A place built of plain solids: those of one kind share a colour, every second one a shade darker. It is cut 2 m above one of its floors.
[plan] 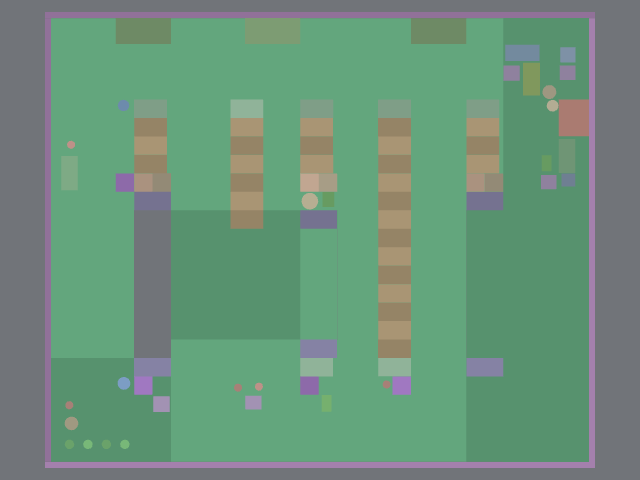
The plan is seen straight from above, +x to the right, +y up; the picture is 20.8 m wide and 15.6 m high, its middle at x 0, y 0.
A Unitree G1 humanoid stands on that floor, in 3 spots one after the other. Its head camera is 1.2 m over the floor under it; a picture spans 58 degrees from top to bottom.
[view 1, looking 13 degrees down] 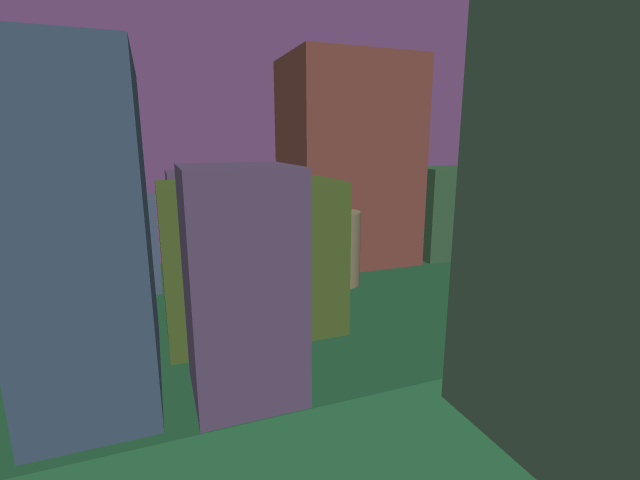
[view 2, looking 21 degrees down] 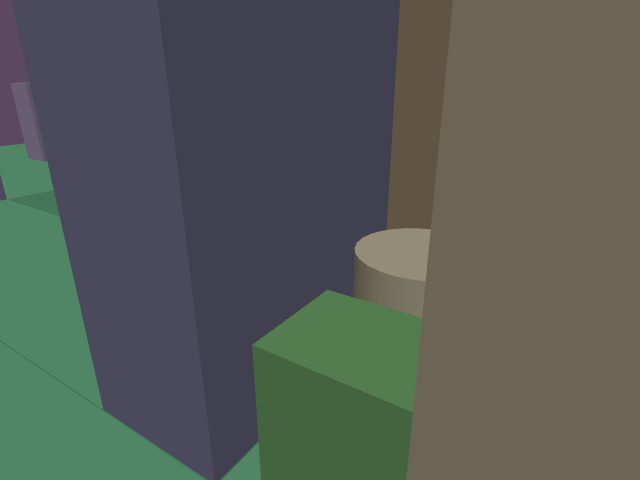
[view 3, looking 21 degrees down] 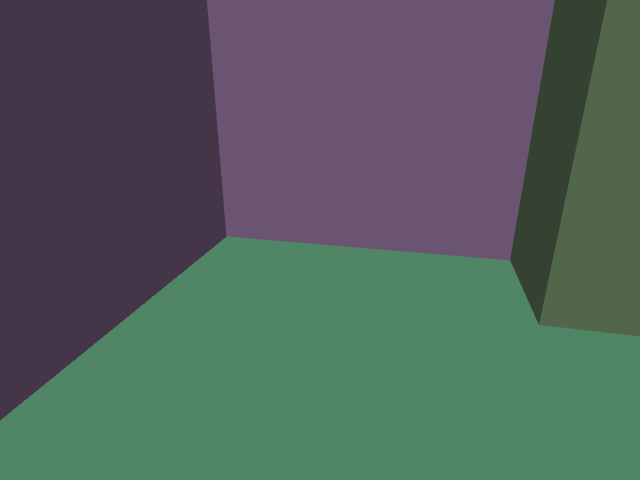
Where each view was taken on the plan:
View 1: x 4.30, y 5.77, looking -21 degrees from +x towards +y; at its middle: load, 2.52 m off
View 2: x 1.21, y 1.78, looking -147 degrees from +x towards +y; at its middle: barcab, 1.60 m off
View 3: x -7.30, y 4.25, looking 103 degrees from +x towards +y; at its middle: wall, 3.25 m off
